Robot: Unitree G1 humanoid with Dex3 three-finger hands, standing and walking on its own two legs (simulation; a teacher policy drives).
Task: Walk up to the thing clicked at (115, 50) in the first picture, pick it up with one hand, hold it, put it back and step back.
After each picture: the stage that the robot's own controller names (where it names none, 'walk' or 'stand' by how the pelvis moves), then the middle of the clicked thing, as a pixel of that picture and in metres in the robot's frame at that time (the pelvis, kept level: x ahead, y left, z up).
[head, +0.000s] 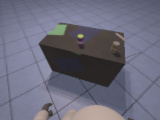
stand; (114, 47) +0.75 -0.23 -0.08
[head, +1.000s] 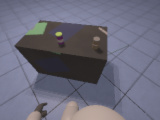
walk; (95, 43) +0.71 +0.01 -0.05
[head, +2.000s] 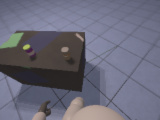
walk; (66, 53) +0.53 +0.28 -0.06
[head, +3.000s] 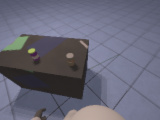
walk; (70, 59) +0.52 +0.21 -0.06
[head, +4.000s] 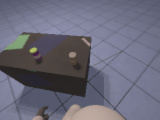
stand; (73, 58) +0.51 +0.20 -0.07
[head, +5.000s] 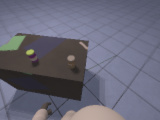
stand; (71, 62) +0.49 +0.19 -0.08
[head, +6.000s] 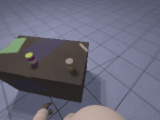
stand; (70, 64) +0.46 +0.20 -0.08
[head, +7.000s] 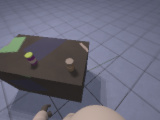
stand; (70, 65) +0.45 +0.20 -0.08
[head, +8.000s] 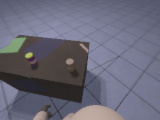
stand; (70, 65) +0.45 +0.20 -0.08
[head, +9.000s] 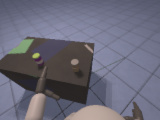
rise first; (75, 65) +0.46 +0.18 -0.08
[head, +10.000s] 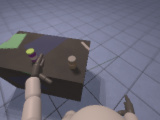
go down; (72, 62) +0.48 +0.17 -0.07
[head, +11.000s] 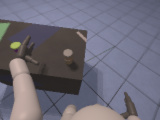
go down; (68, 57) +0.47 +0.17 -0.02
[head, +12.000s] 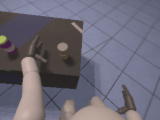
close in; (63, 51) +0.47 +0.17 +0.00
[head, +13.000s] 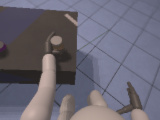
close; (58, 45) +0.49 +0.18 +0.03
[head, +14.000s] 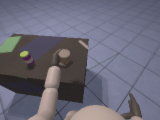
lift; (65, 59) +0.37 +0.18 +0.12
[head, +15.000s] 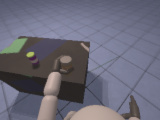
lift; (66, 66) +0.32 +0.17 +0.11
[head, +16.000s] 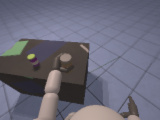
hold; (66, 64) +0.33 +0.17 +0.13
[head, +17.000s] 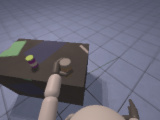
hold; (66, 68) +0.32 +0.17 +0.09
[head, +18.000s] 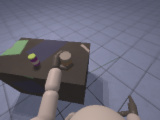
crouch; (66, 62) +0.34 +0.17 +0.13
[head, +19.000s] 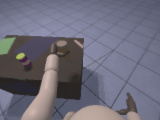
lower; (63, 50) +0.45 +0.18 +0.12
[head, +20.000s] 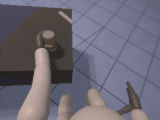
lower; (50, 41) +0.52 +0.19 +0.03
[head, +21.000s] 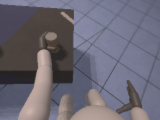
lower; (53, 43) +0.51 +0.19 +0.03
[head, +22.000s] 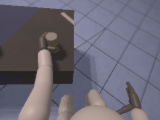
lower; (53, 43) +0.51 +0.19 +0.03
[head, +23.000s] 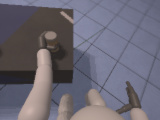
lower; (52, 42) +0.51 +0.19 +0.03
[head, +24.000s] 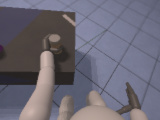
loosen; (56, 44) +0.50 +0.18 +0.02
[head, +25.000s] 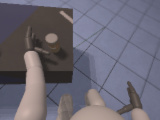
withdraw; (53, 43) +0.50 +0.18 +0.02
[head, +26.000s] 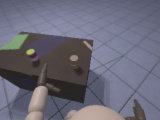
sink last; (74, 62) +0.46 +0.17 -0.04
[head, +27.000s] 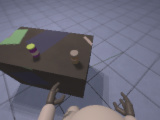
stand; (74, 57) +0.50 +0.17 -0.03
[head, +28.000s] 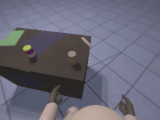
stand; (72, 58) +0.49 +0.17 -0.03
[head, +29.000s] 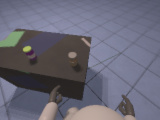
stand; (72, 59) +0.48 +0.17 -0.03
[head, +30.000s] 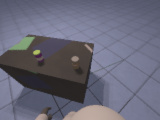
stand; (75, 62) +0.50 +0.17 -0.07
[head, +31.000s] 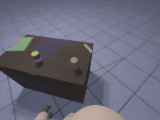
stand; (74, 63) +0.48 +0.18 -0.08
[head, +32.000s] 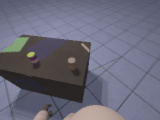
stand; (72, 64) +0.47 +0.19 -0.08
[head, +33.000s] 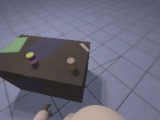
walk; (71, 64) +0.46 +0.19 -0.08
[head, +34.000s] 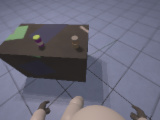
walk; (75, 42) +0.68 +0.22 -0.06
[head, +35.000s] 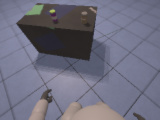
walk; (84, 17) +1.04 +0.16 -0.05
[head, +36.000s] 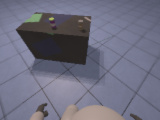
stand; (80, 25) +1.09 +0.20 -0.06
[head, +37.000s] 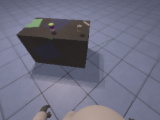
stand; (79, 29) +1.06 +0.21 -0.08
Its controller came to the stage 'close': yes
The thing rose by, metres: 0.20
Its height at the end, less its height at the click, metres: +0.00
